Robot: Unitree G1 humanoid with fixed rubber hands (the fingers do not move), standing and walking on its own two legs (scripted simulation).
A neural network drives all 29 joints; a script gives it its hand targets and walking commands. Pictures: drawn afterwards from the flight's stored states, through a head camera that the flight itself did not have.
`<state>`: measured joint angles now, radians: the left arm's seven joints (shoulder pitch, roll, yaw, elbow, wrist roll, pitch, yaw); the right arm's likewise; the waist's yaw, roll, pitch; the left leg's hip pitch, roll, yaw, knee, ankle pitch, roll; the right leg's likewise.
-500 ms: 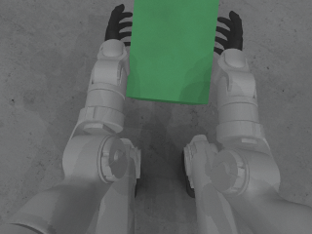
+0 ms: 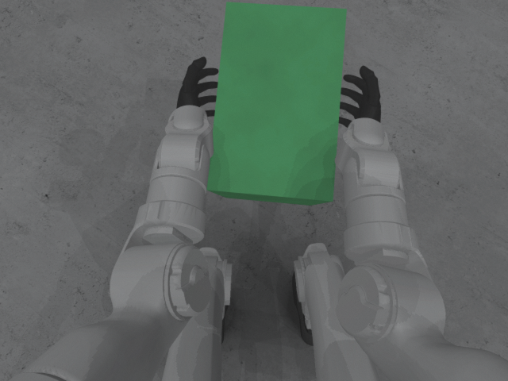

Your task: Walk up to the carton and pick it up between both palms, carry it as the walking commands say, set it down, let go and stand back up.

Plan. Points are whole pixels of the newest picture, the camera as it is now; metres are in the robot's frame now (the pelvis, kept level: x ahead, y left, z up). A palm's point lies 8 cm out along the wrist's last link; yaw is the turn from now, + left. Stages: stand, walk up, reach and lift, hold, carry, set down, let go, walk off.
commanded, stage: reach and lift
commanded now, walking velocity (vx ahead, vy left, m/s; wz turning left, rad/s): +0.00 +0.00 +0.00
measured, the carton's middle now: (275, 120) +0.51 -0.03 -0.13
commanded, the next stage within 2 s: none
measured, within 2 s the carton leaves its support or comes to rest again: neither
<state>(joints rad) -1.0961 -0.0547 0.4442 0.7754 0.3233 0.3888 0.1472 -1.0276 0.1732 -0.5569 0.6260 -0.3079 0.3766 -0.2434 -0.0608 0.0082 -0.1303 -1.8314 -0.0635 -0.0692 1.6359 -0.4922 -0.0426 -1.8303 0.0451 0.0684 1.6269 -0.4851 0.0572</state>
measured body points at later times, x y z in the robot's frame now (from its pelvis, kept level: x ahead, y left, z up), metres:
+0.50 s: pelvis +0.01 +0.01 +0.06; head +0.22 +0.01 +0.46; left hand +0.49 +0.10 +0.01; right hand +0.46 -0.15 +0.02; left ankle +0.10 +0.13 -0.50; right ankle +0.10 -0.14 -0.50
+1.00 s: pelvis +0.03 +0.01 +0.12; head +0.19 +0.01 +0.54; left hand +0.47 +0.10 +0.08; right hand +0.44 -0.15 +0.09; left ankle +0.10 +0.13 -0.50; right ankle +0.10 -0.14 -0.50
